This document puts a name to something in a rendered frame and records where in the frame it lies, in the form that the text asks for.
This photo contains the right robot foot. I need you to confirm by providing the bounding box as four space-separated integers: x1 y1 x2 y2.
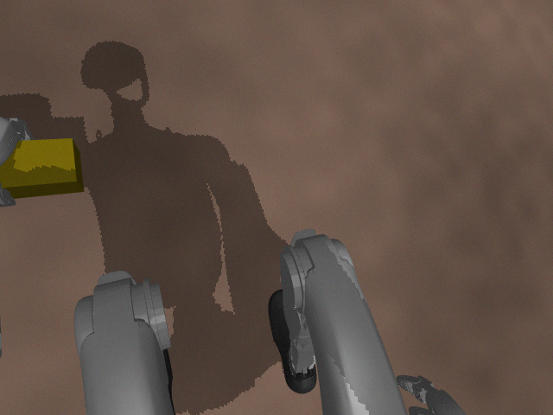
268 289 317 394

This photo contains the carton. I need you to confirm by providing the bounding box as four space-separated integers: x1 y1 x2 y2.
0 138 84 199

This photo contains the right robot hand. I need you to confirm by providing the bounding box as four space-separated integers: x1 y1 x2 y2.
397 375 467 415

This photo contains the left robot hand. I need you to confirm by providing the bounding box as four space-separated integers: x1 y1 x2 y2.
0 116 34 207

